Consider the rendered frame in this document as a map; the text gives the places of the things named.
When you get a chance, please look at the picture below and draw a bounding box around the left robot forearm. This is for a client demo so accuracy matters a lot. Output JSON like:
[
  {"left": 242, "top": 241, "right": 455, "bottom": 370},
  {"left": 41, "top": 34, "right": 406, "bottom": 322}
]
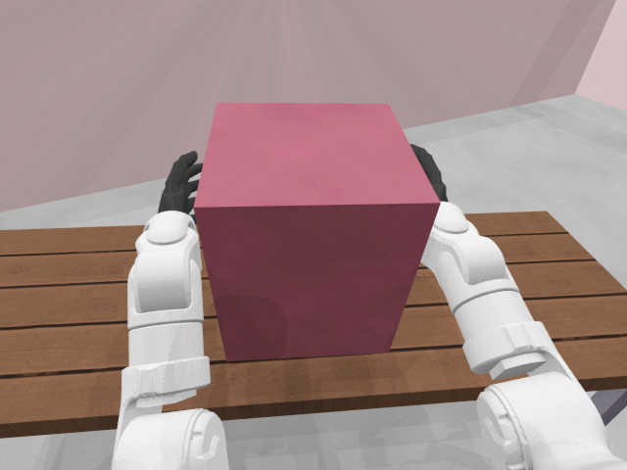
[{"left": 112, "top": 211, "right": 211, "bottom": 470}]

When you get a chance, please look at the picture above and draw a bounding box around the robot left upper arm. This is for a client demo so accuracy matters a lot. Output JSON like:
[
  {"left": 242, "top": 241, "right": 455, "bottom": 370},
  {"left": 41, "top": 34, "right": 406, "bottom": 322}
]
[{"left": 113, "top": 408, "right": 229, "bottom": 470}]

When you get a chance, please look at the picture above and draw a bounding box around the right robot hand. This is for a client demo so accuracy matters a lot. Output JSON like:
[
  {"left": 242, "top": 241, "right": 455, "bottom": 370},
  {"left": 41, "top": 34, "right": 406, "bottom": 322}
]
[{"left": 410, "top": 144, "right": 448, "bottom": 202}]

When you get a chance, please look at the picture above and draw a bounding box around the right robot forearm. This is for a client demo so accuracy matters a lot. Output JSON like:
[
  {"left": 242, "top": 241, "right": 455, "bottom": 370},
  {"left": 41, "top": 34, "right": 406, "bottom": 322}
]
[{"left": 420, "top": 202, "right": 609, "bottom": 449}]

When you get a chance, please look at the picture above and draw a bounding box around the left robot hand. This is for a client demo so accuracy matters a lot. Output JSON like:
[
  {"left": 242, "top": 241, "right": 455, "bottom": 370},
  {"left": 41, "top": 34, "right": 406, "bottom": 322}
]
[{"left": 158, "top": 151, "right": 203, "bottom": 224}]

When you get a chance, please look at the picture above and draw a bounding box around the carton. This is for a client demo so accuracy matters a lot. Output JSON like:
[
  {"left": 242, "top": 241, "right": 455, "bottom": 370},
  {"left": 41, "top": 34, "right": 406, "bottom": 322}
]
[{"left": 193, "top": 103, "right": 441, "bottom": 361}]

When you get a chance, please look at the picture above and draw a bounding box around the table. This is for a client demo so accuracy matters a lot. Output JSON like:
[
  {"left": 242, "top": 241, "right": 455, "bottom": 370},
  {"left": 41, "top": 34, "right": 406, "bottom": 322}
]
[{"left": 0, "top": 211, "right": 627, "bottom": 439}]

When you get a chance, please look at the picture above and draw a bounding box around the robot right upper arm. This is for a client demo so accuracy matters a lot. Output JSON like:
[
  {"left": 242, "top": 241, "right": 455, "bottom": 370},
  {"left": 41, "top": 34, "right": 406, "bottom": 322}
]
[{"left": 477, "top": 371, "right": 627, "bottom": 470}]

